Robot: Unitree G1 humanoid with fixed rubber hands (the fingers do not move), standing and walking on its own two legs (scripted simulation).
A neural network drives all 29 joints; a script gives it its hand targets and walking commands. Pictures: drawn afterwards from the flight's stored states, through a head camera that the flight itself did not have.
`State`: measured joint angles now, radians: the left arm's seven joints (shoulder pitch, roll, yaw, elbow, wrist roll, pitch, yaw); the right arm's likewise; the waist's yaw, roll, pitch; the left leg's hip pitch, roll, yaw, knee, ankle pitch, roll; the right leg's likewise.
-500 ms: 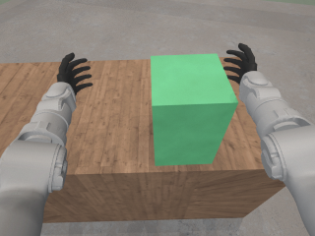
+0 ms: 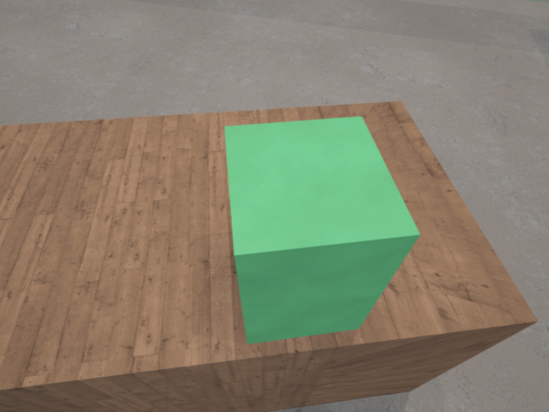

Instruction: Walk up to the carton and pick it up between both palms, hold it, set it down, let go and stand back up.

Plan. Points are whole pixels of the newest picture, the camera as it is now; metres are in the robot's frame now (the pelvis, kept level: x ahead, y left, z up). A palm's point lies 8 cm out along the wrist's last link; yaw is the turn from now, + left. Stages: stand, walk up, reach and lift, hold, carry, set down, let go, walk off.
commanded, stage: stand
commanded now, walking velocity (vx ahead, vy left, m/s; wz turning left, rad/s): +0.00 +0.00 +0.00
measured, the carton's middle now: (299, 239) +0.38 -0.02 +0.04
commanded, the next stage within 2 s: none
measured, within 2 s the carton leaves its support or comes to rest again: neither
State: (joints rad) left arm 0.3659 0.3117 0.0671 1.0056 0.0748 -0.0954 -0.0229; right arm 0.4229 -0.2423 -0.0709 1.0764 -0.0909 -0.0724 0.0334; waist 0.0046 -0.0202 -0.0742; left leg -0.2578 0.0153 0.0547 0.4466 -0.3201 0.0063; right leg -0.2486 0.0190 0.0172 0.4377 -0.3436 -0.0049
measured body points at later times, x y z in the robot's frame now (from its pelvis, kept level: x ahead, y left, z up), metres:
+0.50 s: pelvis +0.14 +0.00 +0.05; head +0.16 +0.01 +0.50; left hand +0.17 +0.31 -0.08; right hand +0.06 -0.30 -0.07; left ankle +0.00 +0.11 -0.69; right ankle -0.04 -0.13 -0.67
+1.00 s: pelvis +0.07 -0.02 +0.00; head +0.06 -0.03 +0.45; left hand +0.06 +0.23 -0.14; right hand +0.09 -0.30 -0.14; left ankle -0.01 +0.14 -0.70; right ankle +0.07 -0.07 -0.74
